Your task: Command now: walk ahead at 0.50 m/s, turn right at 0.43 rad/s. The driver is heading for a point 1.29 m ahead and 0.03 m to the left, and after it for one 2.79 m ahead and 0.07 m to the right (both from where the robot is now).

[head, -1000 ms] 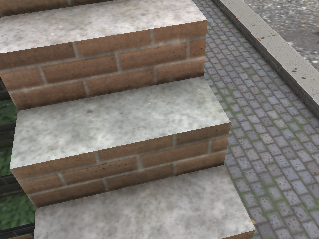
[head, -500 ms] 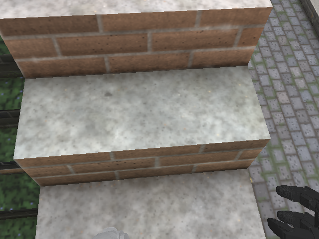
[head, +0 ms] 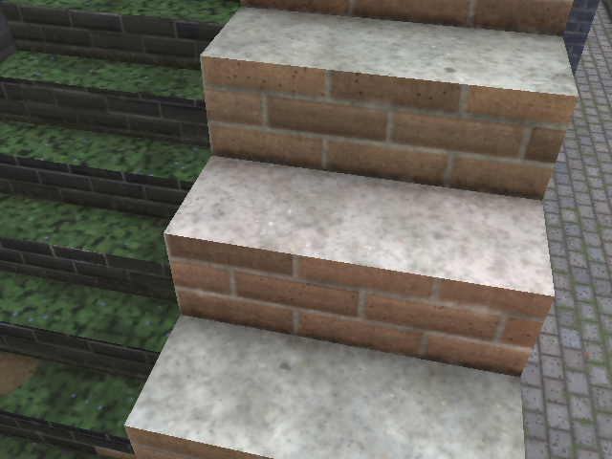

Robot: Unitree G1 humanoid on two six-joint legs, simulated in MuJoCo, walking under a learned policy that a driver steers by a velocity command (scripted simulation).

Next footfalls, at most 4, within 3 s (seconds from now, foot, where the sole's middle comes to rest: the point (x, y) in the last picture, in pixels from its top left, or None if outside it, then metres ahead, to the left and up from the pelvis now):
0.08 right None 0.05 -0.16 -0.78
0.76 left None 0.23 0.18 -0.57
1.56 right None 0.06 0.14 -0.78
1.98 left None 0.11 0.37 -0.51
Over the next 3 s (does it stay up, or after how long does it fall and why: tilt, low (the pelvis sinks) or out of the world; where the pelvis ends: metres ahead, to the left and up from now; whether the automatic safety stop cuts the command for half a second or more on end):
stays up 0.19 0.16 0.15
